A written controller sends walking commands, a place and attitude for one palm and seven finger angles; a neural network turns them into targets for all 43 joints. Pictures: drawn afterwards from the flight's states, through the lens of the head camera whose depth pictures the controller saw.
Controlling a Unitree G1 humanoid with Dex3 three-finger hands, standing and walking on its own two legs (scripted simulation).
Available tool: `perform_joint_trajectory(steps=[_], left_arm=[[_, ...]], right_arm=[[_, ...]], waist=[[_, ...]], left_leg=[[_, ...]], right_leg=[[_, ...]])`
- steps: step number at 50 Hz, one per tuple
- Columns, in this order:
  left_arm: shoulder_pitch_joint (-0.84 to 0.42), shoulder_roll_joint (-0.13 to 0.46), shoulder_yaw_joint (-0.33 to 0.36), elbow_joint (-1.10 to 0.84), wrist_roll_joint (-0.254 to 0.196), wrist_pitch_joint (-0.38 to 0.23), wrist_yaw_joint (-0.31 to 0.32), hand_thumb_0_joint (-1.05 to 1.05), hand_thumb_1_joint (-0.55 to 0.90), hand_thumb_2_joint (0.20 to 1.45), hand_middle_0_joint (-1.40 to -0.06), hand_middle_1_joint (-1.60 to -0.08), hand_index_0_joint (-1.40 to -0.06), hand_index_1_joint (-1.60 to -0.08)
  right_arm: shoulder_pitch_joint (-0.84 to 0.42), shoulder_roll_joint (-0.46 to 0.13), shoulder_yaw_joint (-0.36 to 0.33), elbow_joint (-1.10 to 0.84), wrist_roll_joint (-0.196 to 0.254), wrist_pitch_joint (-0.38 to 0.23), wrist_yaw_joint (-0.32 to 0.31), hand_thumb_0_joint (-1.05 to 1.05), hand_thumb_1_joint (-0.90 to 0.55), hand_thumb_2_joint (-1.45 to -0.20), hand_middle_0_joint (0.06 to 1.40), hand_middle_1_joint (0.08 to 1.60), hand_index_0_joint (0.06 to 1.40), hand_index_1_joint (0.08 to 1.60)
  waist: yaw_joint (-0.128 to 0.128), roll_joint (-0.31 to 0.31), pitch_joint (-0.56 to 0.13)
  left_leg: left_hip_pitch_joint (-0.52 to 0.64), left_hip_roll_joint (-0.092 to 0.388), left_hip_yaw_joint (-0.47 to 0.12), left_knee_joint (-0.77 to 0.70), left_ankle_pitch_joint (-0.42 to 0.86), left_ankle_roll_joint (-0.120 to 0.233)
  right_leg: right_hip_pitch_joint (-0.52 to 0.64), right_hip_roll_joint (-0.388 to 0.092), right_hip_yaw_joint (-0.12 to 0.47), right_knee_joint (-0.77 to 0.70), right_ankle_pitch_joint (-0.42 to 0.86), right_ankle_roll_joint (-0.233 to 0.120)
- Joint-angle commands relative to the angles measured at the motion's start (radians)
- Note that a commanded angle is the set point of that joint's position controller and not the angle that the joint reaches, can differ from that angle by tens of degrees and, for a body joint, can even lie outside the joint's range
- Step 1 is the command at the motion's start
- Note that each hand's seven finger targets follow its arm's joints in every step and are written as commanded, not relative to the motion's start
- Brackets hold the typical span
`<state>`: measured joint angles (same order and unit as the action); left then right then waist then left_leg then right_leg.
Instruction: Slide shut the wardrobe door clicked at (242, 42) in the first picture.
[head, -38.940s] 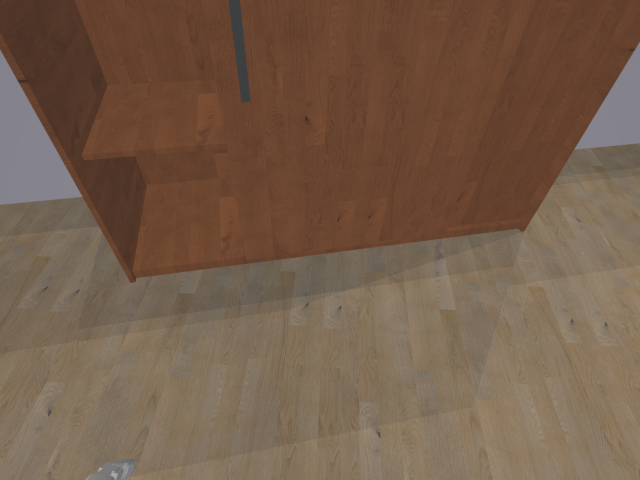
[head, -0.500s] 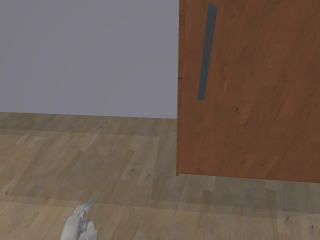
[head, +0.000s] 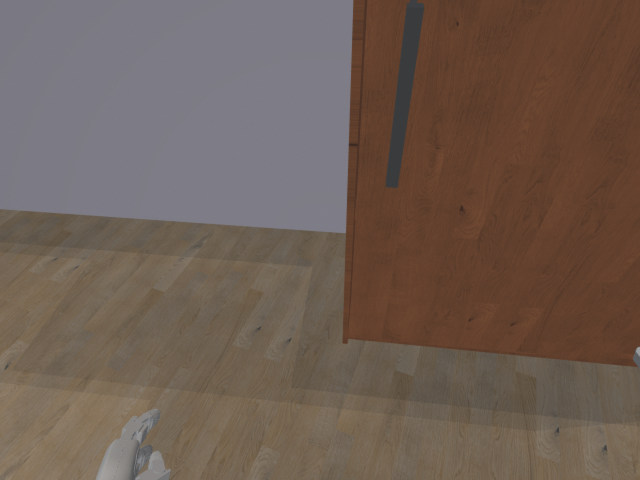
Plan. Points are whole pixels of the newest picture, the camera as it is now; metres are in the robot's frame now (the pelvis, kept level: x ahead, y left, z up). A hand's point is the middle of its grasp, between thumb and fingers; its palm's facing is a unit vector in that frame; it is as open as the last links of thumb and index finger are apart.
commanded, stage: stop stepping back and stand still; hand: right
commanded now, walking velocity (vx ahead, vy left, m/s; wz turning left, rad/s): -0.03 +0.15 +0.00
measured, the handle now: (401, 104) +0.69 -0.10 +0.16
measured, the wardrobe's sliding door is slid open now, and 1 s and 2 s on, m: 0.00 0.00 0.00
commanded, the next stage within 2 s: let the arm hang, fingers relaxed in 0.62 s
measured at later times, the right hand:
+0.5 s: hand (617, 314) +0.25 -0.25 +0.17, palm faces +0.40 +0.81 -0.42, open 7.4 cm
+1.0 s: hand out of the picture +0.07 -0.18 -0.15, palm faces -0.03 +0.99 -0.17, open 7.4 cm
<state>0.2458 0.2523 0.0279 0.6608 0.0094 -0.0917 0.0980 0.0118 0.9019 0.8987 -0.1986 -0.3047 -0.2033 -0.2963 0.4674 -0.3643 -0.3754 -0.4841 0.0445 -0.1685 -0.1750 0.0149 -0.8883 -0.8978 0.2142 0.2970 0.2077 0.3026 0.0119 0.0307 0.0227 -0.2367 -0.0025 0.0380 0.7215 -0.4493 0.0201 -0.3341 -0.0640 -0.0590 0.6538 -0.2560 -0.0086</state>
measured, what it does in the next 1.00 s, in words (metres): stands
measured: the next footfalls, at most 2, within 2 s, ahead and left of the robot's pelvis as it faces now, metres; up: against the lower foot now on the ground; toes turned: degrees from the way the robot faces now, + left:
none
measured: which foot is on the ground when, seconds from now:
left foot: down 0.00-1.00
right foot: down 0.00-1.00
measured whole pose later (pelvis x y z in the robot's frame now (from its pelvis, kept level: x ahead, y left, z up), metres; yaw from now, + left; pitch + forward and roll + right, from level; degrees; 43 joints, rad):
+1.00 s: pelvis -0.01 -0.02 +0.01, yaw -1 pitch -1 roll +0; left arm 0.21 0.24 -0.02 0.86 0.03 0.04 -0.01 0.01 0.90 0.90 -0.20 -0.30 -0.20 -0.30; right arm 0.27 -0.18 0.02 0.78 -0.02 0.07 -0.01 0.01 -0.91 -0.90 0.20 0.29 0.20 0.30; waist 0.03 0.02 0.04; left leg -0.31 0.02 0.07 0.61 -0.29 0.01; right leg -0.36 0.00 -0.04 0.61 -0.23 -0.03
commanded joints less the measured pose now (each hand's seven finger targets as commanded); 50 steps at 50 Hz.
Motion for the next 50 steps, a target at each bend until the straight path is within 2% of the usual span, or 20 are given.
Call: perform_joint_trajectory(steps=[1,4,6,7,9,11,14,16,18,20,22,28,35,36,37,40,43,44,46,50], left_arm=[[-0.138,0.076,0.02,-0.178,0.009,-0.067,-0.011,0.0,0.9,0.9,-0.2,-0.3,-0.2,-0.3],[-0.119,0.065,0.017,-0.169,-0.001,-0.076,-0.028,0.0,0.9,0.9,-0.2,-0.3,-0.2,-0.3],[-0.108,0.069,0.018,-0.177,-0.01,-0.072,-0.034,0.0,0.9,0.9,-0.2,-0.3,-0.2,-0.3],[-0.101,0.069,0.021,-0.18,-0.013,-0.069,-0.036,0.0,0.9,0.9,-0.2,-0.3,-0.2,-0.3],[-0.092,0.064,0.02,-0.175,-0.007,-0.061,-0.038,0.0,0.9,0.9,-0.2,-0.3,-0.2,-0.3],[-0.091,0.061,0.026,-0.156,-0.02,-0.064,-0.041,0.0,0.9,0.9,-0.2,-0.3,-0.2,-0.3],[-0.116,0.061,0.011,-0.153,-0.02,-0.061,-0.034,0.0,0.9,0.9,-0.2,-0.3,-0.2,-0.3],[-0.125,0.067,0.01,-0.159,-0.018,-0.059,-0.024,0.0,0.9,0.9,-0.2,-0.3,-0.2,-0.3],[-0.15,0.072,0.011,-0.181,-0.021,-0.056,-0.016,0.0,0.9,0.9,-0.2,-0.3,-0.2,-0.3],[-0.144,0.064,0.005,-0.192,-0.02,-0.051,-0.016,0.0,0.9,0.9,-0.2,-0.3,-0.2,-0.3],[-0.141,0.066,0.007,-0.202,-0.021,-0.051,-0.019,0.0,0.9,0.9,-0.2,-0.3,-0.2,-0.3],[-0.114,0.073,0.022,-0.216,-0.023,-0.035,-0.019,0.0,0.9,0.9,-0.2,-0.3,-0.2,-0.3],[-0.124,0.084,0.018,-0.208,-0.027,-0.022,-0.007,0.0,0.9,0.9,-0.2,-0.3,-0.2,-0.3],[-0.195,0.247,0.052,0.004,-0.025,-0.071,-0.113,0.0,0.9,0.9,-0.2,-0.3,-0.2,-0.3],[-0.129,0.239,0.065,0.014,-0.019,-0.019,-0.117,0.0,0.9,0.9,-0.2,-0.3,-0.2,-0.3],[-0.106,0.176,0.03,0.01,-0.003,0.04,-0.114,0.0,0.9,0.9,-0.2,-0.3,-0.2,-0.3],[-0.102,0.158,0.01,0.034,0.017,0.082,-0.111,0.0,0.9,0.9,-0.2,-0.3,-0.2,-0.3],[-0.09,0.153,0.007,0.046,0.021,0.093,-0.109,0.0,0.9,0.9,-0.2,-0.3,-0.2,-0.3],[-0.078,0.144,0.004,0.083,0.027,0.109,-0.106,0.0,0.9,0.9,-0.2,-0.3,-0.2,-0.3],[-0.056,0.115,-0.004,0.16,0.03,0.114,-0.098,0.0,0.9,0.9,-0.2,-0.3,-0.2,-0.3]], right_arm=[[-0.035,-0.263,-0.195,-0.303,-0.003,-0.082,-0.016,0.0,-0.9,-0.9,0.2,0.3,0.2,0.3],[0.036,-0.232,-0.194,-0.272,0.005,-0.071,-0.012,0.0,-0.9,-0.9,0.2,0.3,0.2,0.3],[0.092,-0.219,-0.19,-0.21,0.008,-0.056,-0.01,0.0,-0.9,-0.9,0.2,0.3,0.2,0.3],[0.087,-0.213,-0.183,-0.184,0.005,-0.049,-0.007,0.0,-0.9,-0.9,0.2,0.3,0.2,0.3],[0.063,-0.216,-0.171,-0.126,0.012,-0.038,-0.001,0.0,-0.9,-0.9,0.2,0.3,0.2,0.3],[0.041,-0.186,-0.14,-0.085,0.025,-0.023,-0.001,0.0,-0.9,-0.9,0.2,0.3,0.2,0.3],[-0.025,-0.194,-0.122,-0.105,0.017,-0.026,0.0,0.0,-0.9,-0.9,0.2,0.3,0.2,0.3],[-0.051,-0.204,-0.12,-0.129,0.009,-0.034,0.003,0.0,-0.9,-0.9,0.2,0.3,0.2,0.3],[-0.063,-0.237,-0.139,-0.194,0.004,-0.036,0.0,0.0,-0.9,-0.9,0.2,0.3,0.2,0.3],[-0.031,-0.235,-0.137,-0.263,0.0,-0.043,-0.003,0.0,-0.9,-0.9,0.2,0.3,0.2,0.3],[-0.005,-0.24,-0.148,-0.306,0.001,-0.049,-0.008,0.0,-0.9,-0.9,0.2,0.3,0.2,0.3],[0.157,-0.216,-0.182,-0.205,0.021,-0.049,-0.01,0.0,-0.9,-0.9,0.2,0.3,0.2,0.3],[0.074,-0.184,-0.127,-0.087,0.024,-0.03,0.002,0.0,-0.9,-0.9,0.2,0.3,0.2,0.3],[-0.036,-0.067,0.277,0.584,-0.065,0.09,0.136,0.0,-0.9,-0.9,0.2,0.3,0.2,0.3],[-0.074,-0.08,0.251,0.631,-0.064,0.136,0.164,0.0,-0.9,-0.9,0.2,0.3,0.2,0.3],[-0.132,-0.025,0.286,0.737,-0.063,0.159,0.173,0.0,-0.9,-0.9,0.2,0.3,0.2,0.3],[-0.208,-0.022,0.317,0.916,-0.071,0.172,0.163,0.0,-0.9,-0.9,0.2,0.3,0.2,0.3],[-0.225,-0.022,0.322,0.966,-0.072,0.177,0.16,0.0,-0.9,-0.9,0.2,0.3,0.2,0.3],[-0.251,-0.031,0.331,1.07,-0.074,0.186,0.156,0.0,-0.9,-0.9,0.2,0.3,0.2,0.3],[-0.221,-0.019,0.34,1.237,-0.071,0.184,0.153,0.0,-0.9,-0.9,0.2,0.3,0.2,0.3]], waist=[[-0.014,-0.344,-0.007],[-0.019,-0.275,-0.048],[-0.019,-0.176,-0.07],[-0.011,-0.1,-0.062],[0.006,0.112,-0.06],[0.001,0.179,-0.082],[0.001,0.08,-0.111],[-0.011,0.032,-0.136],[-0.022,-0.062,-0.15],[-0.024,-0.147,-0.167],[-0.026,-0.182,-0.174],[-0.02,-0.135,-0.175],[-0.016,-0.044,-0.132],[0.011,-0.045,-0.07],[0.012,-0.022,-0.123],[-0.001,0.042,-0.065],[-0.002,0.169,0.0],[0.0,0.176,0.007],[0.005,0.125,0.036],[-0.005,-0.14,0.006]], left_leg=[[-0.139,-0.002,-0.042,0.197,-0.054,-0.006],[0.013,-0.004,0.018,-0.055,0.001,-0.018],[0.129,-0.019,0.041,-0.249,0.121,-0.013],[0.134,0.008,-0.006,-0.322,0.15,0.002],[0.044,0.186,-0.283,-0.425,0.219,0.082],[0.031,0.227,-0.318,-0.419,0.343,0.107],[0.097,0.195,-0.209,-0.308,0.625,0.069],[0.099,0.126,-0.12,-0.261,0.621,0.013],[0.073,0.084,-0.085,-0.253,0.605,-0.015],[0.111,0.069,-0.062,-0.239,0.587,-0.016],[0.138,0.059,-0.058,-0.242,0.553,-0.011],[0.158,0.064,-0.074,-0.277,0.543,-0.001],[0.084,0.071,-0.101,-0.332,0.459,-0.012],[-0.042,0.149,-0.051,-0.207,0.586,0.012],[-0.077,0.155,-0.096,-0.234,0.492,0.021],[-0.12,0.122,-0.051,-0.208,0.25,0.017],[-0.135,0.118,-0.084,-0.26,0.103,0.032],[-0.136,0.127,-0.103,-0.282,0.075,0.039],[-0.171,0.139,-0.131,-0.329,0.002,0.054],[-0.072,0.099,-0.108,-0.319,0.01,0.037]], right_leg=[[0.011,-0.239,0.423,-0.483,-0.4,-0.137],[-0.008,-0.179,0.21,-0.398,-0.228,-0.086],[-0.045,-0.134,0.132,-0.31,-0.201,-0.046],[-0.061,-0.095,0.08,-0.233,-0.179,-0.028],[-0.056,-0.011,0.021,-0.03,-0.088,0.005],[-0.016,0.013,0.035,0.034,-0.031,0.017],[0.029,0.004,0.044,-0.073,0.075,0.006],[0.119,-0.026,0.063,-0.15,0.276,-0.015],[0.186,-0.06,0.086,-0.143,0.442,-0.031],[0.174,-0.069,0.108,-0.159,0.508,-0.032],[0.154,-0.067,0.114,-0.168,0.505,-0.027],[0.101,-0.05,0.098,-0.179,0.408,-0.003],[0.104,-0.045,0.087,-0.204,0.248,-0.009],[0.064,-0.065,0.09,-0.052,0.346,-0.004],[0.096,-0.073,0.085,-0.077,0.256,0.0],[0.004,-0.078,0.129,-0.11,0.138,-0.034],[-0.031,-0.051,0.159,-0.142,0.035,-0.045],[-0.029,-0.036,0.157,-0.144,0.012,-0.044],[-0.005,-0.008,0.141,-0.149,-0.043,-0.038],[-0.031,-0.013,0.155,-0.249,-0.112,-0.039]])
